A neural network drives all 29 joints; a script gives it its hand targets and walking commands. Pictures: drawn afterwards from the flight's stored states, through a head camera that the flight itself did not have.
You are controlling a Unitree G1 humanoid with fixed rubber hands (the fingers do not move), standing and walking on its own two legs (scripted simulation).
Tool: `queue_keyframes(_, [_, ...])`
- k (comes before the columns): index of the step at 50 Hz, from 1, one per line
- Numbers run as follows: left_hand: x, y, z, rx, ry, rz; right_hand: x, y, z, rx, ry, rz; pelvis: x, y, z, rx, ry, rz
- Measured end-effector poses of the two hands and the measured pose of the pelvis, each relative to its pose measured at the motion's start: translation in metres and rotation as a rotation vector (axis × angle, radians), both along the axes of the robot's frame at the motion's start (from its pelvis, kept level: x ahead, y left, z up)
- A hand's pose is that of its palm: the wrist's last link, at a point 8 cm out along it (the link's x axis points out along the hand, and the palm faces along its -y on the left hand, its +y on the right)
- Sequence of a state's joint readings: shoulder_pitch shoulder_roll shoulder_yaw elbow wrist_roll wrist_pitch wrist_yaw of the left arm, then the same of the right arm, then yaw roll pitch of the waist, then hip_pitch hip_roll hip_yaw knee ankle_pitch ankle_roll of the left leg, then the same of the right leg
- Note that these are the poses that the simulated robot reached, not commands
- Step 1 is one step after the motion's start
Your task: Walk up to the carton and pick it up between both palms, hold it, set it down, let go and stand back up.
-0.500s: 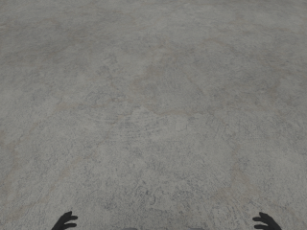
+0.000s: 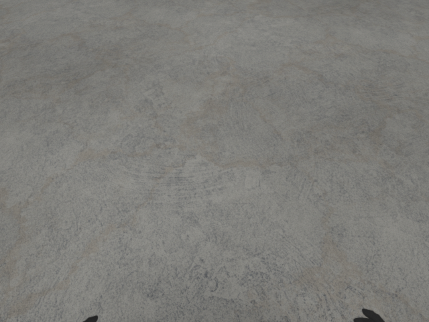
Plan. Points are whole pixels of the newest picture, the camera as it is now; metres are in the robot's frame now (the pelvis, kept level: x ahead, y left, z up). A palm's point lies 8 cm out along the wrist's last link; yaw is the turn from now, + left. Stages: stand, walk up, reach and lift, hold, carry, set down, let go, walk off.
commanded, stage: stand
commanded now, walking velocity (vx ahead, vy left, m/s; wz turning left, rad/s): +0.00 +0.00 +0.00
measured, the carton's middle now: out of the picture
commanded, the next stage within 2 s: walk up in 1.66 s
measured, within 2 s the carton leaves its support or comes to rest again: neither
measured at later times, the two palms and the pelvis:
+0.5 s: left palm out of the picture +0.07 +0.29 -0.11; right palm out of the picture +0.10 -0.29 -0.09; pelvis +0.00 +0.00 +0.02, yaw +0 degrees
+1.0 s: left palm out of the picture +0.07 +0.29 -0.11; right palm out of the picture +0.08 -0.30 -0.09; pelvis +0.01 +0.00 +0.02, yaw +0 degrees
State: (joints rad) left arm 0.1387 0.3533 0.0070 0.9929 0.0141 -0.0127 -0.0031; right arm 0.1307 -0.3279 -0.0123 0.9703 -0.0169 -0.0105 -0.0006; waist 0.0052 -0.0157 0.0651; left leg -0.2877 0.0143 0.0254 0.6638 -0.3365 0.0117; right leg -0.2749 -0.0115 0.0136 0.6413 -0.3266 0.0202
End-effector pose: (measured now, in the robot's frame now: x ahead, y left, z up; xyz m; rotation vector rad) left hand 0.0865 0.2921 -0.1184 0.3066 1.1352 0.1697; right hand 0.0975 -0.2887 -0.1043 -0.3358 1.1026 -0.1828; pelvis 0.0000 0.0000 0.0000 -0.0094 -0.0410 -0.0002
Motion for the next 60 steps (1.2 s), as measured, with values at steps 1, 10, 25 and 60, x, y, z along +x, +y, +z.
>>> queue_keyframes(1, [-0.002, 0.001, 0.001, -0.002, 0.004, 0.005, -0.001, 0.0, 0.0, -0.002, 0.008, -0.002, 0.0, 0.001, 0.001, -0.001, 0.0, 0.0])
queue_keyframes(10, [-0.02, 0.0, 0.002, -0.016, 0.067, 0.027, -0.007, 0.0, 0.004, -0.003, 0.058, 0.002, 0.002, 0.003, 0.009, 0.003, 0.0, 0.003])
queue_keyframes(25, [-0.014, -0.003, 0.013, -0.011, 0.058, 0.032, -0.002, -0.001, 0.011, 0.012, 0.041, -0.027, 0.001, 0.003, 0.019, 0.009, -0.017, -0.001])
queue_keyframes(60, [-0.004, 0.0, 0.016, 0.001, 0.081, 0.045, -0.003, -0.002, 0.012, 0.012, 0.09, -0.035, 0.01, -0.001, 0.023, 0.008, -0.004, 0.006])
